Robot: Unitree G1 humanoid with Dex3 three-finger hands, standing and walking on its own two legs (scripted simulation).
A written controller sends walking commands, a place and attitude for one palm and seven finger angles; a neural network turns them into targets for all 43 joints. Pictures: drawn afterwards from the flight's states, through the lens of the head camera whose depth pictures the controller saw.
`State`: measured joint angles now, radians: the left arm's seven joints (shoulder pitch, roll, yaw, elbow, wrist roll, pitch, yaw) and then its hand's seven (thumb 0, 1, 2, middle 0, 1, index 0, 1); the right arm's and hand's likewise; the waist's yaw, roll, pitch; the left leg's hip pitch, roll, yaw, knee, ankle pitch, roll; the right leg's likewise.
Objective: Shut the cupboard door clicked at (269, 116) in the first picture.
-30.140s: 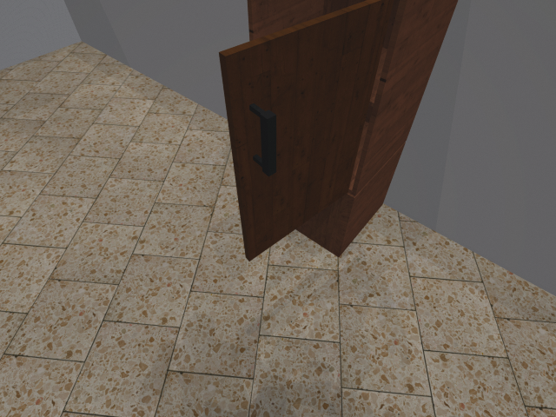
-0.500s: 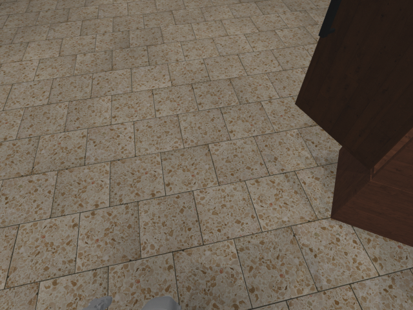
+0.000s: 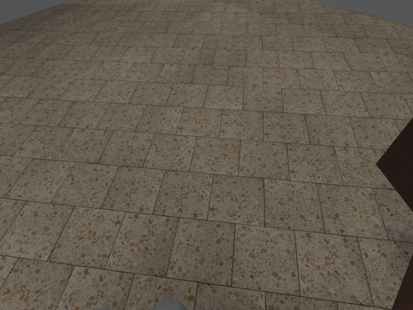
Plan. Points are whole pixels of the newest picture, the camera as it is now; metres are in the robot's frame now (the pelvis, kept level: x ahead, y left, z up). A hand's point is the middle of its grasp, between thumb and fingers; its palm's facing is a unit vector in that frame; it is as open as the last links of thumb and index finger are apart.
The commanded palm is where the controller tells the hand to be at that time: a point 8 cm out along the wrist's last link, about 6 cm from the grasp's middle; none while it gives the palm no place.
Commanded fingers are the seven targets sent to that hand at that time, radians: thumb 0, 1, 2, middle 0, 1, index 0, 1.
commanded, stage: walk to a spot facing it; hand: left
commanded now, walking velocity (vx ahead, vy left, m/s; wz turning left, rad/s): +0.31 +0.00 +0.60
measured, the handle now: out of the picture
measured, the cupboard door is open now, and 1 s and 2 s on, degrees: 52 52 52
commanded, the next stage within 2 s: turn to face it in 0.54 s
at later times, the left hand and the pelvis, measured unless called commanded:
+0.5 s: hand out of the picture +0.13 +0.27 -0.17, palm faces +0.32 -0.92 -0.23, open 7.4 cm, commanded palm none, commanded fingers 0.00 0.90 0.90 -0.20 -0.30 -0.20 -0.30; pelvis +0.17 +0.06 +0.00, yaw +16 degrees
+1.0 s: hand (123, 231) +0.32 +0.25 -0.15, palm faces +0.26 -0.94 -0.23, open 7.2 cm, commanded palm none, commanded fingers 0.00 0.90 0.90 -0.20 -0.30 -0.20 -0.30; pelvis +0.33 +0.06 +0.01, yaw +12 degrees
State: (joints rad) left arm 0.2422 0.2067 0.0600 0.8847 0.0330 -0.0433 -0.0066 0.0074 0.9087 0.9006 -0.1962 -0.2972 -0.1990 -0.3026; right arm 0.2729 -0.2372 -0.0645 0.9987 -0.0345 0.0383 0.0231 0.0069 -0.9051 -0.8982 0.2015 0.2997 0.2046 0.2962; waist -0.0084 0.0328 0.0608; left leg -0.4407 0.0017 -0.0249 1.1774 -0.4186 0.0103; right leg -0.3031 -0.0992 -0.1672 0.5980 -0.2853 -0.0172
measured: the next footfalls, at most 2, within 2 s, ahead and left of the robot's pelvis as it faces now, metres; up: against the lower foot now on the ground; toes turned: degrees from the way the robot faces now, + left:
left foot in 0.34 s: +0.23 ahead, +0.18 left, +0.00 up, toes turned +20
right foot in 0.72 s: +0.41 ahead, -0.02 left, +0.00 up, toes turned +12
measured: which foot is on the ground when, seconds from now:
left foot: up 0.00-0.32, down 0.34-0.72, up 0.74-1.00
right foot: down 0.00-0.34, up 0.36-0.70, down 0.72-1.00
